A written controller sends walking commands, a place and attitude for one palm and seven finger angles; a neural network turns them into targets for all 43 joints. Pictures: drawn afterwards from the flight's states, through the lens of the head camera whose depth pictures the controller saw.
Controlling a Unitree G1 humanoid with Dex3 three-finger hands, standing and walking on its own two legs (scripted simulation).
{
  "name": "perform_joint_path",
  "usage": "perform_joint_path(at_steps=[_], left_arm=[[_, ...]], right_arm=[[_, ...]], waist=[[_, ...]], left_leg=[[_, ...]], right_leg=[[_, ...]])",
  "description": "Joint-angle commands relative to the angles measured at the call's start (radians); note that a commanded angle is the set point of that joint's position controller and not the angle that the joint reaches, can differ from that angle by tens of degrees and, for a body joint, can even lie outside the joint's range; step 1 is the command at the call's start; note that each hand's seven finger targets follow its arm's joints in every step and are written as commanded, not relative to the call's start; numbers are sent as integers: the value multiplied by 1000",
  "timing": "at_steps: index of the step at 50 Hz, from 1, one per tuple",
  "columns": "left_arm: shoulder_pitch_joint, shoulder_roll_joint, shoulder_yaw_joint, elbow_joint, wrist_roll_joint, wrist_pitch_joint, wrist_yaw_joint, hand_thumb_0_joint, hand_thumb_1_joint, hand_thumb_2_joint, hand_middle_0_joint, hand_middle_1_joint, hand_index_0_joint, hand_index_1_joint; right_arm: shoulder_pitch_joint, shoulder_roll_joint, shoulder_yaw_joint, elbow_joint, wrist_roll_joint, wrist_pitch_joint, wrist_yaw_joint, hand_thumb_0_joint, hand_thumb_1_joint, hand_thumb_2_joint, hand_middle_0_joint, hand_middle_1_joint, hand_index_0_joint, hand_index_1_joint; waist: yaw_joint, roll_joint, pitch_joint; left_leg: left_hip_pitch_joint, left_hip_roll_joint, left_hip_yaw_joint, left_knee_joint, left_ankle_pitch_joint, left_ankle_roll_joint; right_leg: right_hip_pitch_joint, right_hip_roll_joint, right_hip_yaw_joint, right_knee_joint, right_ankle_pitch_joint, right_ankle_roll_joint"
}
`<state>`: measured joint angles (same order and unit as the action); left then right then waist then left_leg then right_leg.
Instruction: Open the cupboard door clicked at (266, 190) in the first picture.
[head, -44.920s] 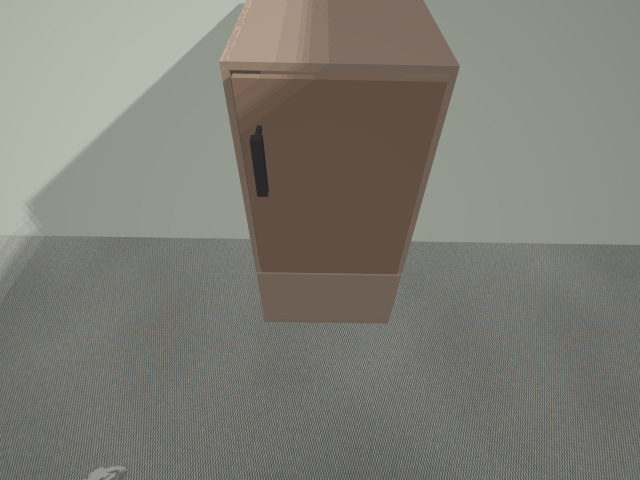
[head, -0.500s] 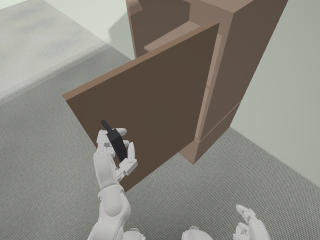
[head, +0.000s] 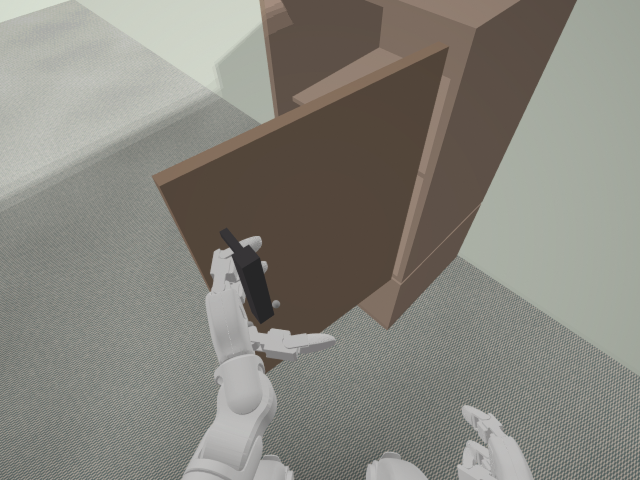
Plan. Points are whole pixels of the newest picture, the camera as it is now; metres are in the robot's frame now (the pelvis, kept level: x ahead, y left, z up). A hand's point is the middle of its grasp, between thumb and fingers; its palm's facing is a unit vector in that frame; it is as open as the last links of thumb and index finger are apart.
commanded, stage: open thumb and fingers to let go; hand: left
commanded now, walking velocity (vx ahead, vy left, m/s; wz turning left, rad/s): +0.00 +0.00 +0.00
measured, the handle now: (246, 277) +0.36 +0.12 +0.04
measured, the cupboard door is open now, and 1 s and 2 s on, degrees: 83 85 84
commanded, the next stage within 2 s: slide the hand sideways off the handle in 0.14 s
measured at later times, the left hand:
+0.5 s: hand (265, 332) +0.28 +0.08 +0.05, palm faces -0.16 -0.99 +0.00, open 16.2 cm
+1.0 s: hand (231, 361) +0.25 +0.12 +0.04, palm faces -0.09 -1.00 -0.02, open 16.2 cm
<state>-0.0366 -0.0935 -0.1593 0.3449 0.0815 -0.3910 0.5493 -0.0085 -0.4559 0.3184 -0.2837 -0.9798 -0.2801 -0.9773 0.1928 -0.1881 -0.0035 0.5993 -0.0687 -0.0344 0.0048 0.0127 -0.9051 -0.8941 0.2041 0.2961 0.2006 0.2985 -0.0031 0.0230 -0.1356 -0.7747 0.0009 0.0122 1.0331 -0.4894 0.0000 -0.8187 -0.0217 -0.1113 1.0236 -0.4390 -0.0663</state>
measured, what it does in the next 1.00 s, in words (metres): stands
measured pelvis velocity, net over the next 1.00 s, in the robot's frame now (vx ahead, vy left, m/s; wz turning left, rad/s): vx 0.01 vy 0.02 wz -0.01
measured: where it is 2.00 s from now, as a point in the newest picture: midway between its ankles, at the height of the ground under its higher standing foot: outside the picture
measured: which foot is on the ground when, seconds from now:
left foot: down 0.00-1.00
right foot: down 0.00-1.00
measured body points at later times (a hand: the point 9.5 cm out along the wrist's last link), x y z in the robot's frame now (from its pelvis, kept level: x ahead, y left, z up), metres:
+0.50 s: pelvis -0.01 +0.02 +0.00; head +0.05 +0.01 +0.45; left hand +0.29 +0.14 +0.05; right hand +0.16 -0.21 -0.10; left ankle +0.01 +0.12 -0.67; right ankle +0.04 -0.08 -0.67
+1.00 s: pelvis +0.01 +0.02 -0.01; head +0.07 +0.01 +0.44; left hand +0.25 +0.17 +0.05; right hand +0.20 -0.20 -0.09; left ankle +0.01 +0.12 -0.67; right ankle +0.04 -0.08 -0.67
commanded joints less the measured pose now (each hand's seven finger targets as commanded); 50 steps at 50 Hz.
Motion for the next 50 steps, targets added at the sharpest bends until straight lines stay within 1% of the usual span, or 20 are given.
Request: perform_joint_path(at_steps=[1, 6, 8, 10, 12, 13, 14, 15, 17, 19, 20, 22, 24, 28, 29, 33, 35, 39, 44, 50], left_arm=[[-202, -15, 12, -227, 20, -55, 23, 0, -500, 300, -192, -550, -192, -550], [-199, -26, 15, -231, 19, -50, 39, 0, -500, 300, -150, -300, -150, -300], [-195, -48, -4, -235, 17, -45, 41, 0, -500, 300, -150, -300, -150, -300], [-218, -38, 5, -222, 14, -40, 45, 0, -500, 300, -150, -300, -150, -300], [-250, -41, -1, -244, 18, -45, 49, 0, -500, 300, -150, -300, -150, -300], [-201, 55, -204, -248, 138, -68, -169, 0, -500, 300, -150, -300, -150, -300], [-240, 145, -99, -311, 95, -98, -285, 0, -500, 300, -150, -300, -150, -300], [-237, 160, -109, -333, 76, -115, -375, 0, -500, 300, -150, -300, -150, -300], [-211, 145, -130, -329, -15, -110, -540, 0, -500, 300, -150, -300, -150, -300], [-196, 73, -130, -329, -150, -75, -617, 0, -500, 300, -150, -300, -150, -300], [-188, 61, -110, -314, -196, -56, -620, 0, -500, 300, -150, -300, -150, -300], [-142, 95, -41, -325, -221, -35, -589, 0, -500, 300, -150, -300, -150, -300], [-92, 123, -9, -353, -195, -32, -541, 0, -500, 300, -150, -300, -150, -300], [2, 137, -20, -408, -123, -38, -490, 0, -500, 300, -150, -300, -150, -300], [25, 170, 5, -419, -111, -38, -485, 0, -500, 300, -150, -300, -150, -300], [102, 175, 1, -500, -104, -31, -493, 0, -500, 300, -150, -300, -150, -300], [130, 191, 21, -506, -114, -20, -500, 0, -500, 300, -150, -300, -150, -300], [123, 186, 7, -573, -134, -23, -528, 0, -500, 300, -150, -300, -150, -300], [243, 223, 55, -621, -161, -18, -559, 0, -500, 300, -150, -300, -150, -300], [359, 263, 105, -658, -179, -10, -591, 0, -500, 300, -150, -300, -150, -300]], right_arm=[[-51, -92, -32, -151, -3, -43, -2, 0, -900, -900, 200, 300, 200, 300], [-61, -89, -30, -152, -5, -42, -2, 0, -900, -900, 200, 300, 200, 300], [-61, -88, -27, -153, -5, -44, 2, 0, -900, -900, 200, 300, 200, 300], [-68, -92, -26, -150, -5, -42, 1, 0, -900, -900, 200, 300, 200, 300], [-66, -92, -28, -148, -6, -44, 0, 0, -900, -900, 200, 300, 200, 300], [-2, -130, -25, -128, -4, -45, 0, 0, -900, -900, 200, 300, 200, 300], [8, -133, -36, -155, 9, -43, -5, 0, -900, -900, 200, 300, 200, 300], [-1, -128, -33, -165, 15, -48, -10, 0, -900, -900, 200, 300, 200, 300], [0, -134, -26, -190, 42, -65, -18, 0, -900, -900, 200, 300, 200, 300], [-21, -131, -13, -218, 73, -81, -25, 0, -900, -900, 200, 300, 200, 300], [-23, -132, -11, -219, 79, -90, -28, 0, -900, -900, 200, 300, 200, 300], [-26, -144, -14, -230, 83, -100, -27, 0, -900, -900, 200, 300, 200, 300], [-23, -146, -16, -244, 76, -106, -17, 0, -900, -900, 200, 300, 200, 300], [-4, -142, -23, -266, 62, -98, 5, 0, -900, -900, 200, 300, 200, 300], [0, -146, -26, -270, 62, -94, 5, 0, -900, -900, 200, 300, 200, 300], [-5, -138, -24, -296, 63, -80, 5, 0, -900, -900, 200, 300, 200, 300], [-4, -139, -23, -301, 64, -77, -2, 0, -900, -900, 200, 300, 200, 300], [-6, -140, -18, -305, 68, -88, -16, 0, -900, -900, 200, 300, 200, 300], [7, -140, -21, -309, 70, -101, -22, 0, -900, -900, 200, 300, 200, 300], [14, -139, -22, -321, 71, -107, -26, 0, -900, -900, 200, 300, 200, 300]], waist=[[-3, -89, -264], [0, -96, -260], [-1, -68, -249], [-8, -101, -240], [-12, -85, -262], [-88, -123, -233], [-56, -70, -313], [-45, -34, -332], [-58, -40, -283], [-53, -34, -216], [-55, -64, -183], [-29, -91, -184], [-2, -63, -213], [1, -74, -225], [8, -77, -236], [11, -41, -228], [4, -74, -199], [-11, -38, -195], [2, -42, -233], [6, -55, -216]], left_leg=[[55, -24, -27, -142, 161, 11], [56, -23, -29, -145, 156, 9], [63, -22, -31, -149, 162, 7], [50, -21, -34, -146, 143, 8], [67, -20, -35, -144, 147, 8], [81, -15, -29, -119, 168, 24], [80, -21, -28, -109, 205, 28], [86, -24, -26, -109, 211, 26], [96, -25, -36, -120, 183, 27], [102, -24, -46, -149, 128, 24], [94, -21, -53, -154, 100, 24], [84, -22, -61, -166, 81, 19], [84, -27, -58, -162, 113, 16], [72, -22, -51, -141, 150, 14], [69, -21, -52, -137, 168, 14], [64, -21, -40, -131, 159, 14], [48, -19, -42, -127, 148, 16], [56, -19, -55, -117, 144, 16], [59, -20, -56, -101, 203, 12], [25, -22, -48, -84, 208, 12]], right_leg=[[262, 0, 103, -186, 161, 34], [252, 5, 94, -183, 144, 32], [236, 9, 82, -175, 148, 29], [230, 8, 85, -180, 123, 32], [221, 11, 81, -173, 122, 31], [205, 3, 107, -157, 222, 32], [251, -6, 117, -140, 285, 22], [274, -9, 126, -132, 307, 22], [258, -5, 119, -149, 267, 24], [229, 6, 104, -181, 162, 24], [205, 9, 92, -192, 112, 31], [195, 11, 77, -185, 60, 31], [204, 9, 72, -158, 81, 25], [192, 7, 70, -124, 131, 24], [200, 11, 73, -115, 147, 20], [201, 11, 80, -114, 151, 22], [197, 13, 80, -121, 143, 25], [172, 17, 75, -111, 129, 24], [196, 21, 70, -89, 194, 24], [209, 18, 78, -86, 216, 30]])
